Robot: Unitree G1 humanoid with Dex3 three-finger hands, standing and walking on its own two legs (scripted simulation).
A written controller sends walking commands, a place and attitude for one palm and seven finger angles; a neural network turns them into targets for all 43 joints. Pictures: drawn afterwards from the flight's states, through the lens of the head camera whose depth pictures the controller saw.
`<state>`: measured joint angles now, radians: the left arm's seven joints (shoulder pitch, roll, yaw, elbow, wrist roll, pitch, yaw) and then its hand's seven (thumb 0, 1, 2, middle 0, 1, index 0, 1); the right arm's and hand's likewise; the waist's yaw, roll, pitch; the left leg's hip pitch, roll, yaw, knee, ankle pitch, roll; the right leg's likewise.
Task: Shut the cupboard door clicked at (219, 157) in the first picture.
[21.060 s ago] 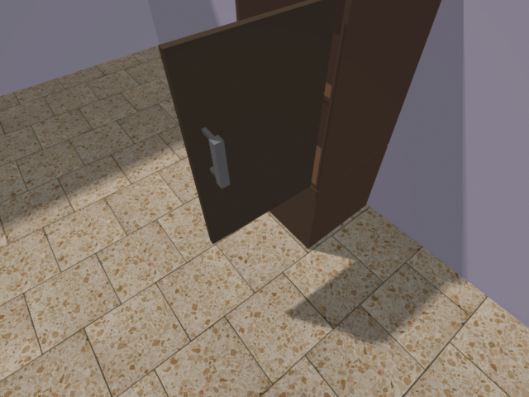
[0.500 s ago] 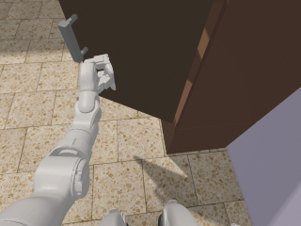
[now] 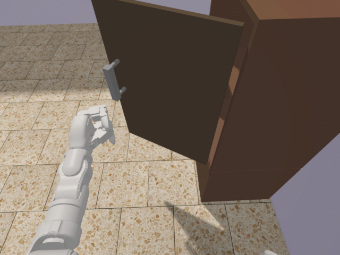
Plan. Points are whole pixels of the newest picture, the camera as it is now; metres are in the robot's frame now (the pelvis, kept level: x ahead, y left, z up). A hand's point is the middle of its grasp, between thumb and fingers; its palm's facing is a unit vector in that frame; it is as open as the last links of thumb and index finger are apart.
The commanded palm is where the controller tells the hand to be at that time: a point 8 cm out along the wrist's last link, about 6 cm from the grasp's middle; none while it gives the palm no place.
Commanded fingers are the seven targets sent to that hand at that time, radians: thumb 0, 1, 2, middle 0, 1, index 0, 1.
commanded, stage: draw the hand back to the body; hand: left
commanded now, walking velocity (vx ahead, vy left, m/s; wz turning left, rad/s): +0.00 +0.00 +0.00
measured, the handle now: (116, 80) +0.64 +0.18 +0.03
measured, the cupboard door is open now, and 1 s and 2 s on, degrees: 61 61 61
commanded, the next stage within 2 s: step back with the hand held close in 1.14 s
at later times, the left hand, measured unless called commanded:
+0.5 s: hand (38, 169) +0.25 +0.23 +0.15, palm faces +0.31 -0.90 -0.30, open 4.1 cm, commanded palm +0.21 +0.28 +0.17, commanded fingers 0.00 0.90 0.90 -0.53 -0.66 -0.53 -0.66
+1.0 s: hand out of the picture +0.19 +0.28 +0.18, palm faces +0.49 -0.77 -0.40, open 7.3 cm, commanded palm +0.14 +0.32 +0.20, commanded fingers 0.00 0.90 0.90 -0.20 -0.30 -0.20 -0.30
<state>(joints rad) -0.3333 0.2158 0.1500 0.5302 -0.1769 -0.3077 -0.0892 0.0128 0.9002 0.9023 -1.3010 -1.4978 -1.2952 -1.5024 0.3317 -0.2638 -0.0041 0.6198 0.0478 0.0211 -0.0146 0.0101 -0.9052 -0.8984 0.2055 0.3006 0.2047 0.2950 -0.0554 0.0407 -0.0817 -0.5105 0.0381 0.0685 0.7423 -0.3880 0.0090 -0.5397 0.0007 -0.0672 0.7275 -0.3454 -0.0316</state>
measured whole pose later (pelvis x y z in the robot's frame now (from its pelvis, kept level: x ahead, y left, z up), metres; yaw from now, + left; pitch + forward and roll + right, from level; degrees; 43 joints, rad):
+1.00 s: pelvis +0.01 +0.01 +0.03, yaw +2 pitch -4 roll +0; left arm 0.45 0.33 0.33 -0.35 -0.06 -0.07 0.12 0.01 0.89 0.90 -0.24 -0.33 -0.23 -0.34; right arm 0.20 -0.25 0.02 0.65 0.01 -0.07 -0.08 0.01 -0.90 -0.90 0.21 0.30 0.21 0.30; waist 0.07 0.08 0.02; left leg -0.07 0.00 0.05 0.40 -0.26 0.02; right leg -0.09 -0.02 -0.08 0.40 -0.23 -0.01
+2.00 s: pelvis -0.06 +0.04 +0.01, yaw +1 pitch +1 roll -2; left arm 0.53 0.40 0.43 -0.48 -0.03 -0.20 0.15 0.01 0.89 0.90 -0.21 -0.30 -0.21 -0.31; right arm 0.23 -0.23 0.01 0.55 0.01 -0.01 -0.09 0.01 -0.90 -0.90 0.21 0.30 0.21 0.30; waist 0.01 0.00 -0.01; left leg -0.40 -0.01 0.07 0.65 -0.27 0.07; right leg -0.39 -0.04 -0.06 0.58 -0.20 0.02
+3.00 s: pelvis -0.20 +0.03 +0.02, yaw -1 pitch +0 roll -3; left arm 0.57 0.49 0.44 -0.45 -0.07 -0.22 0.14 0.00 0.88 0.90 -0.22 -0.30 -0.21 -0.31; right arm 0.27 -0.26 0.00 0.63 0.01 -0.02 -0.11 0.01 -0.90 -0.90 0.21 0.30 0.21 0.30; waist -0.03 0.00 -0.11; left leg -0.44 0.00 -0.01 0.56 -0.12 0.05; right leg -0.12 0.06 0.00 0.48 -0.37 0.00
